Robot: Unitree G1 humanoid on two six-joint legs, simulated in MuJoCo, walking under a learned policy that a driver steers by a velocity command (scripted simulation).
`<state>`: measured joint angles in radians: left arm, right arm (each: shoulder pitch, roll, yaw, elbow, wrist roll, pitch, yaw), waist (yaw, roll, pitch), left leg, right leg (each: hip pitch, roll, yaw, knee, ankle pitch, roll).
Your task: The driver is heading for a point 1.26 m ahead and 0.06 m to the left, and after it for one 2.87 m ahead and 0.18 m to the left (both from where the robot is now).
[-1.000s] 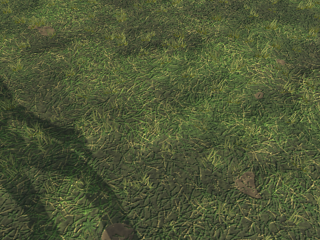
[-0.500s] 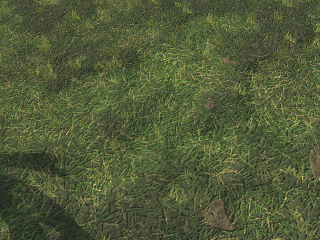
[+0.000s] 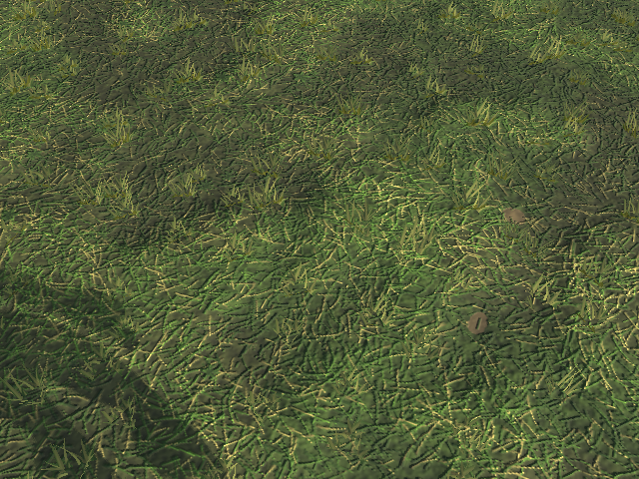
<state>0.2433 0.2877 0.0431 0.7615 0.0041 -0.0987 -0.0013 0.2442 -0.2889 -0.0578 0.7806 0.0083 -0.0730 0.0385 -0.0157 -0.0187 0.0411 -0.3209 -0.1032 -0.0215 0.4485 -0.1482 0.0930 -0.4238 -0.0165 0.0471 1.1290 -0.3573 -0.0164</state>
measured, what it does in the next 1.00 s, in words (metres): walks ahead: right foot, then left foot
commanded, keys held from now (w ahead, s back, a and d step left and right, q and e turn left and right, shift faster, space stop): w+q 0.22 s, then no key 0.38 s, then w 0.40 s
